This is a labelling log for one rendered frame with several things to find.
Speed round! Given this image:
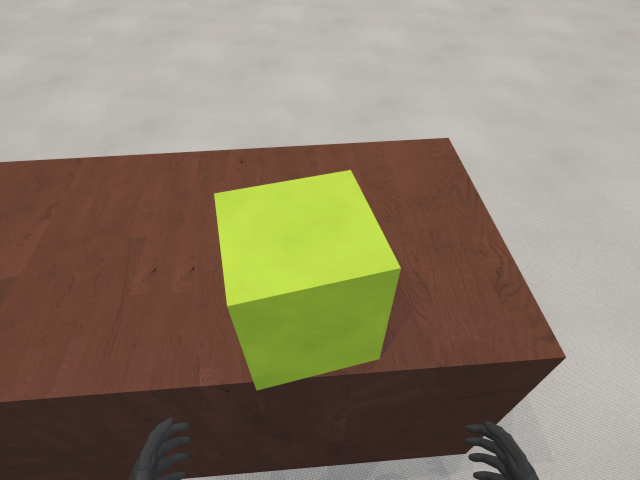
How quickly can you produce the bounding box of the robot right hand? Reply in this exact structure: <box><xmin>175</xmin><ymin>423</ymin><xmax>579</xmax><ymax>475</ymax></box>
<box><xmin>465</xmin><ymin>421</ymin><xmax>539</xmax><ymax>480</ymax></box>

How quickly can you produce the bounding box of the robot left hand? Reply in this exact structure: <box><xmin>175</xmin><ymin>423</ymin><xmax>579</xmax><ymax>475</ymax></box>
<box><xmin>129</xmin><ymin>417</ymin><xmax>190</xmax><ymax>480</ymax></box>

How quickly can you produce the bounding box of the pedestal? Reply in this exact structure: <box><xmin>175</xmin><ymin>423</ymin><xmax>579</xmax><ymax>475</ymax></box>
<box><xmin>0</xmin><ymin>138</ymin><xmax>566</xmax><ymax>480</ymax></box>

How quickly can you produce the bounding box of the carton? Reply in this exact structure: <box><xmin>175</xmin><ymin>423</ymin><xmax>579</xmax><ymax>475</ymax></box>
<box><xmin>214</xmin><ymin>170</ymin><xmax>401</xmax><ymax>391</ymax></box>

